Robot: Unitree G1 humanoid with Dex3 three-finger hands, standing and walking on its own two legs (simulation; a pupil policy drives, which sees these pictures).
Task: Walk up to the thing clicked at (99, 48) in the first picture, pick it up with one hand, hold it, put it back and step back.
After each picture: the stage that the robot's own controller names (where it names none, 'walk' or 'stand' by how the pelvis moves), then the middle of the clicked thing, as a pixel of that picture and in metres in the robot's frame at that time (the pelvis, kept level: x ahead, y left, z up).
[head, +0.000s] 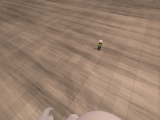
stand; (99, 45) +1.59 -0.17 -0.66
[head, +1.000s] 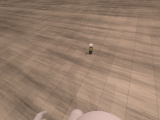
walk; (90, 49) +1.46 +0.14 -0.63
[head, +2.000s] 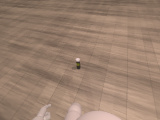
walk; (78, 63) +0.92 +0.27 -0.65
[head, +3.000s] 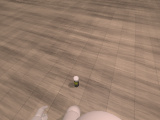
walk; (76, 81) +0.55 +0.20 -0.63
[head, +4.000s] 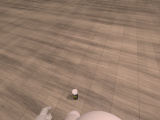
stand; (75, 94) +0.40 +0.19 -0.64
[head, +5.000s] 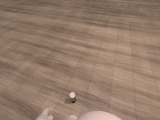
stand; (73, 98) +0.38 +0.20 -0.66
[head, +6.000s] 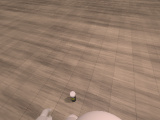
stand; (73, 97) +0.38 +0.20 -0.66
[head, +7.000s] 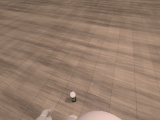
stand; (73, 97) +0.38 +0.20 -0.66
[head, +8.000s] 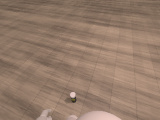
go down; (73, 97) +0.37 +0.20 -0.66
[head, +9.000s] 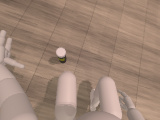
go down; (62, 56) +0.45 +0.24 -0.29
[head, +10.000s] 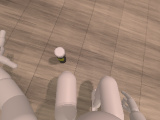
approach; (61, 56) +0.44 +0.25 -0.27
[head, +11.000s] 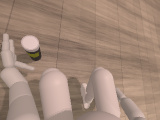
close in; (33, 51) +0.42 +0.30 -0.16
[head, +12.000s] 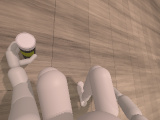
close; (28, 49) +0.42 +0.31 -0.15
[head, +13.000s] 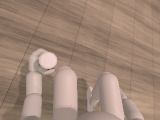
lift; (49, 63) +0.32 +0.28 -0.09
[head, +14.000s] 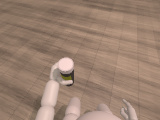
lift; (67, 74) +0.30 +0.16 +0.06
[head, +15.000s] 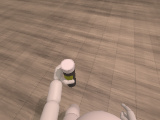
hold; (69, 75) +0.31 +0.15 +0.03
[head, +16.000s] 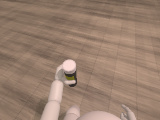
hold; (71, 75) +0.31 +0.15 +0.04
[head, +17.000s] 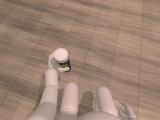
crouch; (64, 62) +0.39 +0.19 -0.03
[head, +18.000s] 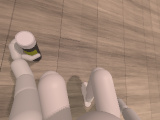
lower; (32, 49) +0.43 +0.30 -0.14
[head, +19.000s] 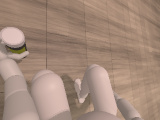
lower; (17, 46) +0.43 +0.31 -0.16
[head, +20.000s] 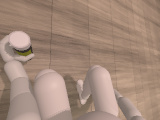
lower; (24, 49) +0.42 +0.31 -0.16
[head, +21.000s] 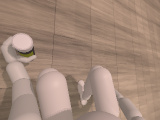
lower; (26, 50) +0.41 +0.31 -0.15
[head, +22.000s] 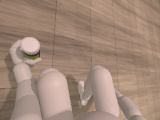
loosen; (33, 53) +0.40 +0.28 -0.16
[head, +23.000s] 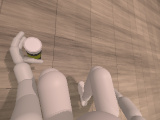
open; (34, 52) +0.41 +0.28 -0.16
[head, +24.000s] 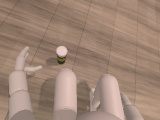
stand; (61, 56) +0.43 +0.24 -0.22
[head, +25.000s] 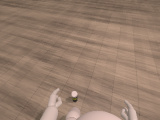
stand; (74, 96) +0.37 +0.16 -0.58
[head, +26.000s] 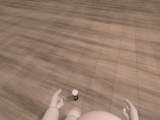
stand; (75, 95) +0.39 +0.16 -0.60
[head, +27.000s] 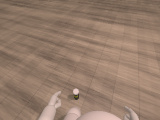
stand; (76, 94) +0.39 +0.16 -0.61
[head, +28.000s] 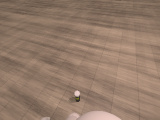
walk; (77, 96) +0.41 +0.16 -0.65
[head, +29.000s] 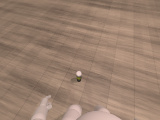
walk; (78, 76) +0.55 +0.15 -0.63
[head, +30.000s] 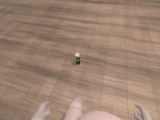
walk; (77, 59) +0.87 +0.25 -0.62
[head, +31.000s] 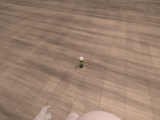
stand; (81, 62) +1.00 +0.17 -0.65
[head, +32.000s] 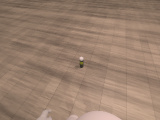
stand; (81, 62) +1.01 +0.18 -0.66
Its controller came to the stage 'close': yes
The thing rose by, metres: 0.68
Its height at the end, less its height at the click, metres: +0.00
